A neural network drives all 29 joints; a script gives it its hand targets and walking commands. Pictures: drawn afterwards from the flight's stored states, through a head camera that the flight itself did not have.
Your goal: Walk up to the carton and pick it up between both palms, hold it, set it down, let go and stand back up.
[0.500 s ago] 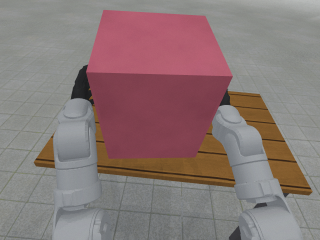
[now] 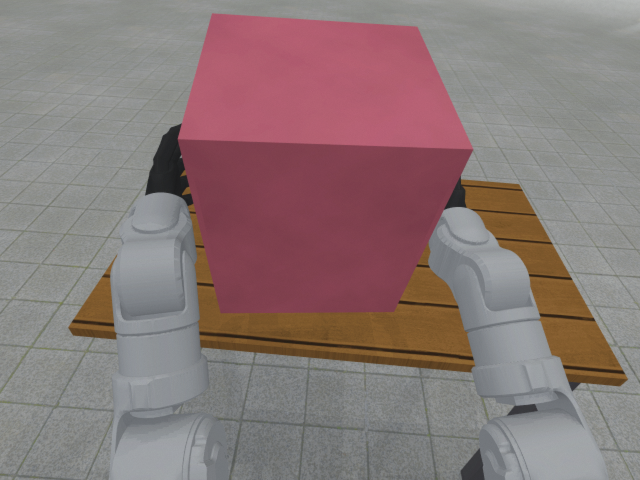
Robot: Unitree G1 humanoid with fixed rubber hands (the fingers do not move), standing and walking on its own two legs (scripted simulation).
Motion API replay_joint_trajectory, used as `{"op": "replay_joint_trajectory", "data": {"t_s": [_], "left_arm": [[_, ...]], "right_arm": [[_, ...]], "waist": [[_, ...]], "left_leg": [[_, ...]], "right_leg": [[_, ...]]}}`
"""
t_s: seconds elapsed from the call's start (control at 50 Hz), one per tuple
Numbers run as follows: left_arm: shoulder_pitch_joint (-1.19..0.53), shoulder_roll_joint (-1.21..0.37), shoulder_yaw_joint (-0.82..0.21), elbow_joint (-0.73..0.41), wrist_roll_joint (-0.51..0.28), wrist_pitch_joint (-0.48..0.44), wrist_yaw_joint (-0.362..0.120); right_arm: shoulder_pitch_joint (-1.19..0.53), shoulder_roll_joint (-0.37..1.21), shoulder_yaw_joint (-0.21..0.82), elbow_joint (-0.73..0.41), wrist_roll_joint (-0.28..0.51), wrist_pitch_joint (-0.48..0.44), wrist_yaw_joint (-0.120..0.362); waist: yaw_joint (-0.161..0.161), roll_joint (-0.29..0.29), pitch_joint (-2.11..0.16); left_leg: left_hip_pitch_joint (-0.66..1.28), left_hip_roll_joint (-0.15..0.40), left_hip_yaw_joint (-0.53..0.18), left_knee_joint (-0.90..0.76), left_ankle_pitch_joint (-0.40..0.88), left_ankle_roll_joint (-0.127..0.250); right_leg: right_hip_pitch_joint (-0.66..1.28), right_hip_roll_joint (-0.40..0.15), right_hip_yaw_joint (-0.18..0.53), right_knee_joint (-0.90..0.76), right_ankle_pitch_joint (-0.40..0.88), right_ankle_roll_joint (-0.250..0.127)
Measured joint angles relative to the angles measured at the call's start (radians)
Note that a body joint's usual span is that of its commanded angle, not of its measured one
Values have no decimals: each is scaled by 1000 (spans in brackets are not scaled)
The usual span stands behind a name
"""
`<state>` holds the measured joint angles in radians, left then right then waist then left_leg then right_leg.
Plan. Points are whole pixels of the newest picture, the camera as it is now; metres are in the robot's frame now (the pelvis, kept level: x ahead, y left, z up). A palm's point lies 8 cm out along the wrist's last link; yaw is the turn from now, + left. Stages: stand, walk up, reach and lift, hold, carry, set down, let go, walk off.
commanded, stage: hold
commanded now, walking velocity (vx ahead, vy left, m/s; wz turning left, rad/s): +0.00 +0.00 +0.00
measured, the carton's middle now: (312, 178) +0.38 +0.00 +0.24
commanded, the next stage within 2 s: none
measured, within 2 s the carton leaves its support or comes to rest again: neither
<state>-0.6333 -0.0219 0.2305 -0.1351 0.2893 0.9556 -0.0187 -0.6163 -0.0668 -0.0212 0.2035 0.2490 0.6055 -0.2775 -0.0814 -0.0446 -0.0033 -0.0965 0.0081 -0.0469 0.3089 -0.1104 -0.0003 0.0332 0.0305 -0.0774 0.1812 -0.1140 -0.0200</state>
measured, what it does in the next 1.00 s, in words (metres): stands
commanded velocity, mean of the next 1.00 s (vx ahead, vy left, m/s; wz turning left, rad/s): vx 0.00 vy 0.00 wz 0.00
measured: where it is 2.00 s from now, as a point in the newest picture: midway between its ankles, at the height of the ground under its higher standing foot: outside the picture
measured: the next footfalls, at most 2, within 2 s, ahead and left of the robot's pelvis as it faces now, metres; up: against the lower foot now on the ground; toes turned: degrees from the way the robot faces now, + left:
none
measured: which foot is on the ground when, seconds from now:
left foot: down 0.00-1.00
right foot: down 0.00-1.00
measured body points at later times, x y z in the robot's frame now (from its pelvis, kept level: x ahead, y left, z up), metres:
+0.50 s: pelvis -0.01 +0.00 +0.00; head -0.04 +0.03 +0.45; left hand +0.35 +0.16 +0.23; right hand +0.36 -0.15 +0.21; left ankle +0.04 +0.12 -0.75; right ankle +0.00 -0.10 -0.75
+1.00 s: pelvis -0.01 -0.01 +0.00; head -0.04 +0.03 +0.45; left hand +0.36 +0.16 +0.22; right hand +0.36 -0.15 +0.20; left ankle +0.04 +0.12 -0.75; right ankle +0.00 -0.10 -0.75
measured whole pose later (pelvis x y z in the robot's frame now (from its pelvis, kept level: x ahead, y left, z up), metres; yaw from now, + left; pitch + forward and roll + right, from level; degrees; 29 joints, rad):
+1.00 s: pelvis -0.01 -0.01 +0.00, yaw +0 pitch -6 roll -1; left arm -0.62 0.00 0.22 -0.12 0.27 0.94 -0.01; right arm -0.61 -0.05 -0.02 0.22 0.23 0.58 -0.28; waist -0.08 -0.06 0.01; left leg -0.11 0.02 -0.06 0.31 -0.10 -0.01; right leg 0.01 0.04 -0.09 0.20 -0.11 -0.03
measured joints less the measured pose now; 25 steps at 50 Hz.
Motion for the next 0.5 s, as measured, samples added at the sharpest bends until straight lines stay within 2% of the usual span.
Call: {"op": "replay_joint_trajectory", "data": {"t_s": [0.26, 0.38, 0.5], "left_arm": [[29, 4, -11, -29, -1, 4, 0], [27, 10, -29, -30, -9, 6, 23], [19, 6, -21, -23, -16, -3, 23]], "right_arm": [[22, -3, 22, -6, 2, -16, -1], [10, 5, -2, 7, -9, -22, 21], [9, 9, -11, -2, -17, -20, 20]], "waist": [[7, -7, 21], [9, -6, 19], [5, -3, 12]], "left_leg": [[7, -1, -2, -4, 6, -2], [-13, 1, -6, 6, 7, -5], [-16, 4, -7, 5, 8, -5]], "right_leg": [[5, -1, -2, 1, 2, -1], [-14, 2, -6, 12, 1, -4], [-15, 5, -7, 6, 6, -5]]}}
